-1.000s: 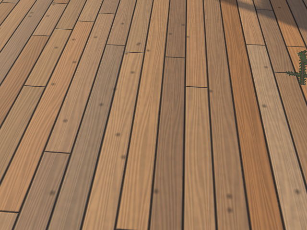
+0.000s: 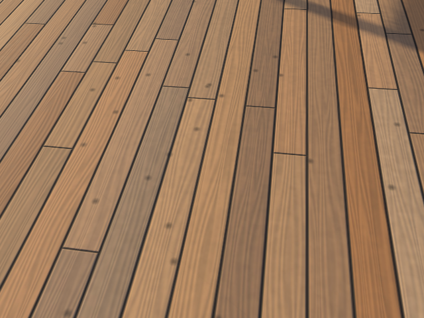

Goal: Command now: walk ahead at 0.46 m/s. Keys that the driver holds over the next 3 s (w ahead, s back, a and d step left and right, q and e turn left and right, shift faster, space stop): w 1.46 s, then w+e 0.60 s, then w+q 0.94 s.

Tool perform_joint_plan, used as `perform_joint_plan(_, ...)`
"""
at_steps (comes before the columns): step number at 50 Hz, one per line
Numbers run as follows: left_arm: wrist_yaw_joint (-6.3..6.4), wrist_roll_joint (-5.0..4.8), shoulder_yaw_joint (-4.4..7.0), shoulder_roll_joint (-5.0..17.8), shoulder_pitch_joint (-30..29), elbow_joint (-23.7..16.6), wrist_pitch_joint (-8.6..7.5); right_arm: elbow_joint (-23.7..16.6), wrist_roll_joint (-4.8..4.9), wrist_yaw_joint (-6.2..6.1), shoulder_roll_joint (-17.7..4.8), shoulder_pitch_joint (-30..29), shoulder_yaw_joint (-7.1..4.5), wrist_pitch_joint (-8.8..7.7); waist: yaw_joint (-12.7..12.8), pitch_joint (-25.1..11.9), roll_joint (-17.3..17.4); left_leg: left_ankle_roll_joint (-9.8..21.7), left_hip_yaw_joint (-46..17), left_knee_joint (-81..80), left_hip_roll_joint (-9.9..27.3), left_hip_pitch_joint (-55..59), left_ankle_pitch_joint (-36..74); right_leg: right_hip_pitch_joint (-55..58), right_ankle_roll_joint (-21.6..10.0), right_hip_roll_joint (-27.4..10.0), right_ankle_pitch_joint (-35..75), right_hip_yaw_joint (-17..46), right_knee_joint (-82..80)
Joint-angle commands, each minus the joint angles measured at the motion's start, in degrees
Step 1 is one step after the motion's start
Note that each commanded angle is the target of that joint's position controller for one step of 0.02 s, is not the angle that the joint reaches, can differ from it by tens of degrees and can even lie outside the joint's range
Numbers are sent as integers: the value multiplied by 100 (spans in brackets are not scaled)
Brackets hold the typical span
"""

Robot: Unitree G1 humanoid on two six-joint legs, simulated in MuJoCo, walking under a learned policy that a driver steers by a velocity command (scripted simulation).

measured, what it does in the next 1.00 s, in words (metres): walks ahead: left foot, then right foot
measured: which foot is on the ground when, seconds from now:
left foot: up 0.00-0.16, down 0.18-0.74, up 0.76-1.00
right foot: down 0.00-0.20, up 0.22-0.70, down 0.72-1.00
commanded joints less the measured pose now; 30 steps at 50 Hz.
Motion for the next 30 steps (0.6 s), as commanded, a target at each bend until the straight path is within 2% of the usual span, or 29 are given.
perform_joint_plan(1,68,-52,198,1002,265,-168,-33,-552,34,92,-88,-1056,60,-72,-1,888,-623,15,218,-744,-183,-105,385,-397,-684,-1369,1730,635,-658)
perform_joint_plan(4,75,-92,254,1026,350,-118,30,-752,52,202,-136,-1379,86,-130,-31,989,-639,200,213,-1139,-218,-114,131,167,-671,-1589,2244,544,-409)
perform_joint_plan(5,80,-93,282,1079,298,-131,54,-786,54,232,-199,-1356,70,-155,-112,916,-673,282,251,-1241,-277,50,-54,342,-636,-1642,2724,496,-214)
perform_joint_plan(6,84,-83,312,1164,200,-167,75,-779,49,243,-317,-1173,21,-175,-271,722,-776,371,338,-1293,-414,449,-259,475,-580,-1669,3676,450,95)
perform_joint_plan(7,89,-76,348,1260,131,-196,104,-715,39,232,-488,-815,-61,-182,-486,396,-954,464,473,-1241,-619,1044,-473,588,-520,-1678,4866,417,568)
perform_joint_plan(8,87,-62,355,1287,6,-231,151,-490,46,201,-722,47,-189,-177,-935,-110,-1059,611,616,-1270,-836,2129,-506,472,-410,-1531,5786,257,1531)
perform_joint_plan(9,70,-36,323,1252,-150,-329,158,-184,42,144,-1001,1150,-327,-147,-1427,-750,-1044,831,273,-1118,-563,3865,-367,-480,-230,-1313,5418,175,2859)
perform_joint_plan(10,-7,0,166,684,321,-469,85,-9,-135,76,-1551,2178,-463,-111,-1338,-1851,121,1612,-2090,-1120,1050,6341,-1050,-2732,89,-559,2825,81,5204)
perform_joint_plan(11,-84,-116,42,339,477,-381,-97,96,-120,75,-1337,2327,-355,-72,-1163,-2631,1085,2081,-4515,-2389,1873,6934,-1936,-3809,174,239,-1429,855,6764)
perform_joint_plan(12,-102,-293,198,849,-138,-566,-231,53,-61,90,-980,1823,-241,-85,-1171,-1795,846,1716,-3959,-2639,1562,6273,-2194,-4440,6,-140,-1315,1238,7244)
perform_joint_plan(13,-73,-366,236,1055,-710,-766,-279,-83,-45,82,-681,1245,-156,-113,-1023,-987,474,1479,-2951,-2734,1377,5247,-1815,-4585,-86,-462,-876,980,7159)
perform_joint_plan(14,-10,-304,272,1069,-955,-824,-264,-139,-98,121,-480,793,-81,-174,-760,-484,-102,1333,-2255,-2937,1175,4159,-1223,-4304,-100,-750,-392,848,6740)
perform_joint_plan(15,48,-202,344,1059,-927,-819,-181,-136,-162,148,-290,566,-25,-232,-514,-285,-107,1196,-1767,-3089,946,3444,-894,-3886,-121,-963,-124,856,6352)
perform_joint_plan(16,68,-173,340,892,-732,-809,-82,-81,-193,171,-231,528,-1,-245,-339,-184,40,1166,-1495,-3248,802,2994,-882,-3570,-131,-1057,-15,879,6158)
perform_joint_plan(17,86,-173,327,741,-633,-807,-4,-19,-178,165,-262,607,-3,-247,-267,-82,134,1194,-1320,-3401,738,2735,-885,-3471,-123,-1104,-5,851,5961)
perform_joint_plan(18,96,-174,320,683,-693,-860,51,39,-160,134,-347,705,-11,-249,-223,72,171,1223,-1153,-3538,714,2522,-819,-3524,-80,-1153,18,805,5738)
perform_joint_plan(19,106,-154,331,735,-895,-962,81,83,-163,89,-462,819,-28,-254,-219,206,162,1257,-1040,-3650,707,2436,-719,-3701,-11,-1190,214,772,5479)
perform_joint_plan(21,105,-77,352,851,-1416,-1175,88,140,-165,-10,-636,1074,-58,-243,-309,354,77,1272,-886,-3743,701,2571,-465,-4174,146,-1237,834,724,4804)
perform_joint_plan(23,59,-50,337,837,-1845,-1312,62,157,-143,-75,-684,1288,-63,-209,-425,378,38,1141,-639,-3714,580,2766,-181,-4304,198,-1176,1576,641,3979)
perform_joint_plan(26,-28,-93,259,721,-2536,-1484,22,197,-79,-107,-759,1637,-68,-182,-661,436,51,948,-292,-3689,408,2938,-68,-3967,204,-889,2284,353,2793)
perform_joint_plan(30,-175,-159,201,765,-3216,-1730,-5,365,-24,-115,-828,2136,-102,-90,-892,591,85,909,-347,-3372,712,3829,-147,-4134,134,-724,2052,323,2079)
